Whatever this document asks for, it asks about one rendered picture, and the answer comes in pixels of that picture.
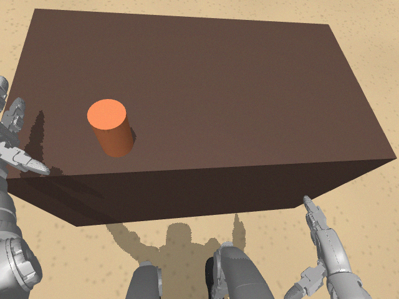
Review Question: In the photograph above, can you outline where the left robot hand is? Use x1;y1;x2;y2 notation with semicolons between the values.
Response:
0;76;50;175

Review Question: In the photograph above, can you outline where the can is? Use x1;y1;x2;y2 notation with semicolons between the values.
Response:
87;99;133;158

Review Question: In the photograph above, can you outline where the left robot arm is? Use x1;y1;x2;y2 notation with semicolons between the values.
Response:
0;163;42;299

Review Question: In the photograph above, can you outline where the right robot foot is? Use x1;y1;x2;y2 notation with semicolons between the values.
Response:
205;257;224;299

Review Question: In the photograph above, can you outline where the right robot hand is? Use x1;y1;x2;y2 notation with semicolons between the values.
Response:
284;195;352;299

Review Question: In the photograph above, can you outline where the right robot arm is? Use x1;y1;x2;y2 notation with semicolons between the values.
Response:
326;272;372;299

